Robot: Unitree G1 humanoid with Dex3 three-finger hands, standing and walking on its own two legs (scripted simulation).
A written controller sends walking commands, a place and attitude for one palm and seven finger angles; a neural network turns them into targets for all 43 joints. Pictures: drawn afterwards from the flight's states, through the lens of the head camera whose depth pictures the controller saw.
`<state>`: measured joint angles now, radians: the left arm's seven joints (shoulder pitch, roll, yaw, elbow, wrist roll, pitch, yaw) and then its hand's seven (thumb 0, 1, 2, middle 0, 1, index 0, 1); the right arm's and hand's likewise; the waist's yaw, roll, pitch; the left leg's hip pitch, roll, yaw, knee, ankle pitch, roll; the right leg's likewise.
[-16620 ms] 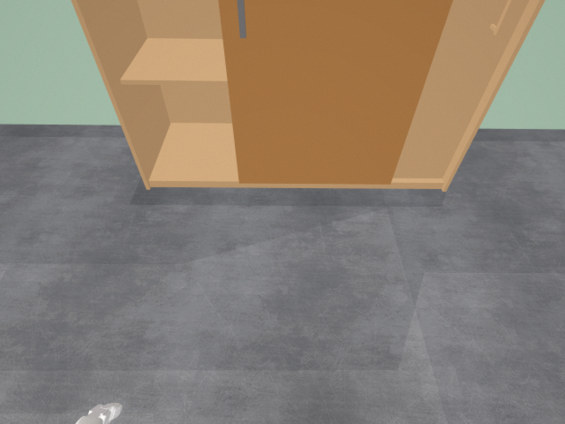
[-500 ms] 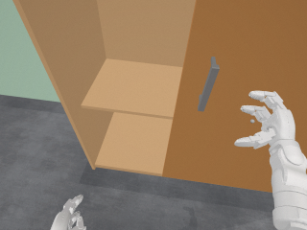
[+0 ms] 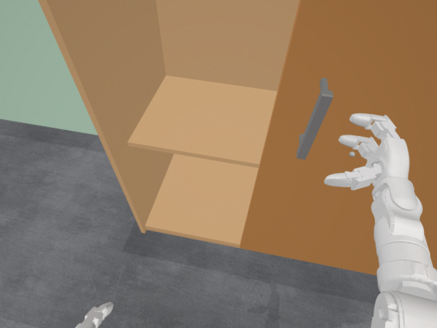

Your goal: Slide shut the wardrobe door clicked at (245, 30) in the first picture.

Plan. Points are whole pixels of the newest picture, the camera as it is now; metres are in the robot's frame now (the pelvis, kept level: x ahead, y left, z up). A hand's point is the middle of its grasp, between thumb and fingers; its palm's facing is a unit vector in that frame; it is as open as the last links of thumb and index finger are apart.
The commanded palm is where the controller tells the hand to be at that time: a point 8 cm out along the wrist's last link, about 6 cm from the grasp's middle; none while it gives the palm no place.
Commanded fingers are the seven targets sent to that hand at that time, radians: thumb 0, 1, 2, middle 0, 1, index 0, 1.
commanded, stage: move the hooked fingers beside the handle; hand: right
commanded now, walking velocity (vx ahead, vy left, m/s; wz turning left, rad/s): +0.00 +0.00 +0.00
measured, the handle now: (312, 121) +0.51 -0.13 +0.11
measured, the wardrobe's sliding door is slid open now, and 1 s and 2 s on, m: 0.46 0.46 0.46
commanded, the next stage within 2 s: feel for the door with the fingertips in 1.02 s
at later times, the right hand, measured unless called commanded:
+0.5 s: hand (345, 146) +0.45 -0.19 +0.11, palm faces +0.11 +0.99 -0.01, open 13.9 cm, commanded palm +0.42 -0.24 +0.11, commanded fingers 0.00 0.50 -0.30 0.30 1.20 0.30 1.20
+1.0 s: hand (353, 149) +0.44 -0.20 +0.11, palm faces +0.11 +0.99 +0.00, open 14.0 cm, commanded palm +0.41 -0.24 +0.11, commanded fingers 0.00 0.50 -0.30 0.30 1.20 0.30 1.20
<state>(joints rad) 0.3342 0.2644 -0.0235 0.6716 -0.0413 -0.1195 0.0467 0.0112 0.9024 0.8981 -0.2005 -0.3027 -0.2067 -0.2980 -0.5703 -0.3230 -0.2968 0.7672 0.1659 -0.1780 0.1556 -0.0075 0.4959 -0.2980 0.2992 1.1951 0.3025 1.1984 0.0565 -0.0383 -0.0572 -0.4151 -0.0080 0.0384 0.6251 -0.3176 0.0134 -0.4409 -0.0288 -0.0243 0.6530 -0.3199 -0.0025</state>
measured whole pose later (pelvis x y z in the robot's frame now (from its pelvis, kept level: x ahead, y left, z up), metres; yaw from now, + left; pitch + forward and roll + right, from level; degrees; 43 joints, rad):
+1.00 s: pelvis +0.00 -0.01 -0.01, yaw +1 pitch +9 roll +2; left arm 0.35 0.25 -0.02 0.64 -0.03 -0.05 0.02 0.01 0.90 0.90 -0.20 -0.30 -0.21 -0.30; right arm -0.66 -0.34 -0.33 0.89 0.12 -0.27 0.12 -0.01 0.50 -0.30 0.30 1.20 0.30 1.20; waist 0.08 -0.02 -0.08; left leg -0.50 -0.01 0.03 0.68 -0.33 0.00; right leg -0.53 -0.03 -0.03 0.73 -0.35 -0.02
